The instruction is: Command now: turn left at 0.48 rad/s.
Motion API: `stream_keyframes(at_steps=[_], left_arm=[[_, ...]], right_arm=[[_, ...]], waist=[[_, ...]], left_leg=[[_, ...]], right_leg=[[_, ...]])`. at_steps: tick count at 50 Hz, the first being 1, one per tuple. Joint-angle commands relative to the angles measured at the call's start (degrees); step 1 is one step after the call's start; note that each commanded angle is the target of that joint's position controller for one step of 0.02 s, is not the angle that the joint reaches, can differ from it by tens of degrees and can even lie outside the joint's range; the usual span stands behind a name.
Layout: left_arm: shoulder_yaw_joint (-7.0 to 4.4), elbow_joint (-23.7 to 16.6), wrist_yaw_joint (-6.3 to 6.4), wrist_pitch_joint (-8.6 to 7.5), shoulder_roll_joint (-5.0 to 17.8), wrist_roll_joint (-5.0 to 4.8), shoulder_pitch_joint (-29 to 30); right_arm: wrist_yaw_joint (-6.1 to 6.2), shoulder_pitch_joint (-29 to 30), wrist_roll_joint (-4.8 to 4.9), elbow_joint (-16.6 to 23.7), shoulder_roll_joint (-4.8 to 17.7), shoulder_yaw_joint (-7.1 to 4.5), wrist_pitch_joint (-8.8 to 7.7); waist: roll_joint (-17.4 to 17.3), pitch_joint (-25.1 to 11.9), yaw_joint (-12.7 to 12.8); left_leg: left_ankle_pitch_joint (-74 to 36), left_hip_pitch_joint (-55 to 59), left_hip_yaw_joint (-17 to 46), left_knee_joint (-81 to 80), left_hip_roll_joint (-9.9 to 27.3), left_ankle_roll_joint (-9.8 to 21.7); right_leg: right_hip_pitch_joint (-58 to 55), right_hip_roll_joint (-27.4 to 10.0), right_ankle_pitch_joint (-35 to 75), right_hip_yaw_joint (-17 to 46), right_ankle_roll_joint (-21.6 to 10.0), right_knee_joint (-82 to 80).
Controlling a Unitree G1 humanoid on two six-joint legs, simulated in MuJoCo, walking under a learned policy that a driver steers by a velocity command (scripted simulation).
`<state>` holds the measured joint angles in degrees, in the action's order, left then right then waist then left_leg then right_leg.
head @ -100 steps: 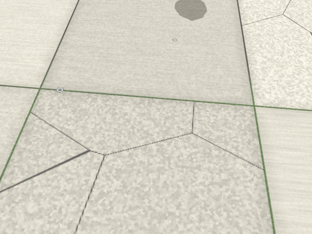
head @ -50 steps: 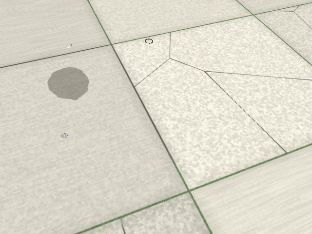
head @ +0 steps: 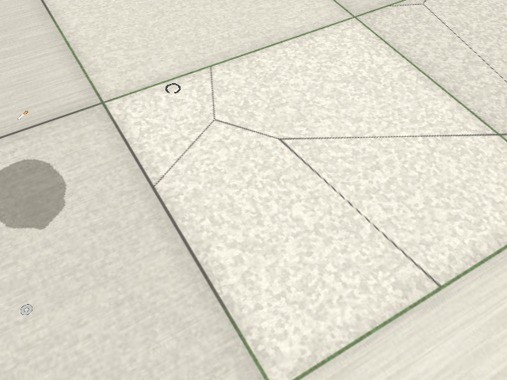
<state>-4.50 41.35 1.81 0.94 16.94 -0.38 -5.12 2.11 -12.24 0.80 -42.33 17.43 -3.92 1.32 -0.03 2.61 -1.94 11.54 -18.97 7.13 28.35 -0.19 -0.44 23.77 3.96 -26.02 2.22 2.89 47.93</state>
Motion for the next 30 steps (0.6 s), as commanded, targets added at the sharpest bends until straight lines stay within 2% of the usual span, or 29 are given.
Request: stream_keyframes(at_steps=[1, 2, 4, 5, 6, 7, 8, 9, 10, 11, 13, 15, 17, 20, 22, 24, 26, 27, 28, 29, 30], left_arm=[[-0.25, -3.56, -0.79, -1.26, 2.12, -0.78, -0.07], [-0.43, -3.23, -1.12, -1.34, 2.71, -0.84, -1.12], [-1.01, -1.79, -1.57, -1.54, 3.56, -0.6, -5.18], [-1.7, -1.22, -1.38, -1.45, 5.31, -0.22, -6.6], [-2.64, -1.72, -0.81, -1.08, 9.46, 0.88, -7.65], [-3.35, -2.17, -1.09, -0.78, 13.29, 3.09, -5.57], [-2.42, -3.63, -1.0, -1.47, 10.22, 3.55, -3.29], [-1.5, -4.15, -0.71, -1.9, 6.98, 2.94, 0.16], [-1.16, -4.56, -0.49, -2.14, 5.94, 1.95, 2.39], [-0.9, -4.39, -0.2, -2.3, 5.24, 1.0, 2.79], [-0.67, -3.53, 0.48, -1.97, 5.2, 1.05, 0.56], [-0.95, -2.64, 1.11, -1.38, 5.92, 1.28, -2.67], [-1.44, -2.11, 1.25, -0.89, 7.29, 1.19, -4.15], [-2.26, -2.22, 0.6, -0.49, 9.56, 0.86, -3.19], [-2.62, -2.09, -0.02, -0.37, 10.43, 0.45, -2.86], [-2.87, -1.72, -0.53, -0.46, 10.99, -0.38, -2.86], [-2.92, -1.35, -0.76, -0.62, 10.93, -1.62, -1.71], [-2.53, -0.1, -0.97, -0.88, 9.26, -1.69, -4.27], [-1.76, -0.05, -1.23, -1.1, 6.57, 0.24, -6.08], [-0.49, -3.75, -1.01, -1.21, 3.77, 2.77, -3.24], [-1.41, -4.24, -0.57, -1.13, 6.75, 1.73, 0.94]], right_arm=[[0.67, 2.09, 0.31, 4.48, 10.13, -3.17, 0.88], [0.56, 2.59, 0.45, 4.81, 10.24, -3.29, 1.12], [0.51, 4.85, 1.22, 5.63, 9.9, -3.23, 1.49], [0.6, 3.89, 1.19, 5.66, 8.51, -2.85, 1.49], [0.34, 1.41, 0.19, 5.54, 5.28, -1.99, 1.44], [0.22, 1.1, 0.22, 7.4, 5.53, -2.33, 0.62], [0.24, 0.78, -0.43, 6.33, 10.16, -3.63, 0.1], [0.16, -0.07, 0.12, 4.91, 11.76, -4.53, 0.36], [0.48, -1.69, 0.07, 3.35, 10.56, -4.55, 1.07], [0.62, -1.76, -0.18, 3.14, 9.63, -4.35, 1.55], [0.23, 0.21, 0.28, 4.52, 7.43, -3.64, 1.66], [-0.23, 3.75, 0.75, 6.67, 5.94, -2.84, 1.4], [-0.82, 5.3, 0.51, 8.11, 5.05, -2.23, 1.37], [-1.78, 5.83, 0.26, 9.49, 4.53, -1.62, 1.47], [-2.23, 5.27, 0.32, 9.9, 5.17, -1.79, 1.73], [-2.72, 4.63, 0.4, 10.33, 5.51, -2.05, 2.19], [-3.21, 1.64, 0.39, 9.71, 5.52, -2.48, 2.52], [-2.85, -0.73, 0.17, 8.97, 7.04, -3.21, 2.52], [-1.97, -3.75, 0.28, 8.97, 12.34, -4.83, 2.33], [-1.59, -3.34, -0.91, 10.92, 17.54, -5.35, 1.51], [-2.3, -4.67, -2.09, 10.75, 14.15, -4.57, 0.03]], waist=[[-10.43, -10.7, 0.56], [-10.94, -10.59, 0.8], [-10.49, -9.82, 3.26], [-8.47, -9.69, 3.15], [2.68, -9.92, 1.84], [16.56, -6.99, 0.63], [11.03, -5.81, 1.03], [7.15, -4.32, -0.46], [5.82, -3.29, -1.28], [6.26, -2.62, -0.65], [7.06, -2.58, 0.77], [7.86, -3.4, 3.14], [8.14, -4.7, 4.27], [8.88, -5.3, 4.48], [9.39, -5.43, 4.24], [9.67, -5.41, 3.72], [8.83, -5.69, 1.26], [5.82, -6.6, 0.61], [-5.7, -8.38, 0.67], [-18.66, -8.85, 1.06], [-10.9, -12.56, -3.06]], left_leg=[[-25.51, 12.04, 14.76, -4.98, 10.9, 11.13], [-23.48, 11.24, 15.93, -5.14, 10.68, 11.08], [-15.6, 7.54, 16.59, -4.12, 8.47, 9.1], [-6.99, 2.77, 15.53, -2.2, 6.23, 6.67], [9.25, -5.95, 9.57, 9.11, 0.72, 3.16], [24.36, -15.48, 1.33, 20.12, -5.86, 0.08], [23.59, -15.57, 3.28, 31.64, -1.78, -1.43], [19.86, -15.48, 3.17, 35.99, -1.44, -1.83], [16.48, -15.96, 2.36, 37.88, -1.11, -2.73], [13.41, -17.49, 2.07, 39.86, -0.72, -3.68], [10.45, -17.63, -0.66, 39.62, -0.47, -5.14], [9.23, -19.32, -2.43, 34.2, 0.75, -6.31], [9.65, -17.78, -3.59, 28.79, 2.23, -6.75], [10.5, -11.21, -6.61, 21.22, 3.29, -5.79], [10.31, -7.16, -8.8, 16.87, 2.71, -4.68], [9.32, -4.37, -9.89, 11.63, 2.26, -3.02], [1.89, 2.28, -11.53, 0.67, 0.91, -0.09], [-5.06, 9.1, -10.21, -5.09, -0.1, 1.95], [-23.91, 20.38, 1.86, -7.04, 7.76, 5.69], [-39.45, 24.09, 22.52, -6.0, 22.42, 17.97], [-34.61, 21.0, 22.38, -7.75, 23.11, 22.61]], right_leg=[[-1.38, 0.06, 3.77, 0.84, 0.86, -9.04], [-3.38, 0.24, 5.19, 0.73, 0.68, -12.44], [-10.63, 0.29, 13.9, -0.62, -0.55, -24.72], [-16.54, -2.85, 17.44, 0.84, -1.99, -28.23], [-22.61, -15.02, 19.22, 12.29, -6.52, -30.75], [-17.91, -26.18, 26.21, 26.28, -16.03, -32.93], [-15.37, -27.66, 26.12, 26.11, -19.46, -33.51], [-13.89, -24.0, 25.35, 19.88, -17.34, -32.67], [-14.16, -20.25, 23.81, 14.49, -14.75, -32.04], [-15.27, -19.12, 25.75, 11.72, -14.08, -31.49], [-16.27, -17.39, 31.18, 6.55, -14.57, -31.2], [-21.22, -18.3, 33.36, 5.06, -15.74, -31.07], [-24.01, -19.74, 34.38, 4.14, -16.4, -30.73], [-21.91, -20.83, 36.08, 1.12, -16.45, -30.51], [-20.56, -21.28, 37.71, -0.52, -16.08, -29.61], [-20.74, -22.15, 38.0, -1.14, -15.12, -27.74], [-18.88, -21.39, 36.05, -3.62, -11.93, -22.8], [-15.2, -19.25, 31.03, -6.39, -8.43, -17.51], [-3.6, -14.35, 16.33, -11.22, -3.08, -4.18], [13.0, -5.51, -13.21, -9.89, 1.65, 10.17], [13.55, -5.1, -14.49, -0.52, 1.67, 19.72]])
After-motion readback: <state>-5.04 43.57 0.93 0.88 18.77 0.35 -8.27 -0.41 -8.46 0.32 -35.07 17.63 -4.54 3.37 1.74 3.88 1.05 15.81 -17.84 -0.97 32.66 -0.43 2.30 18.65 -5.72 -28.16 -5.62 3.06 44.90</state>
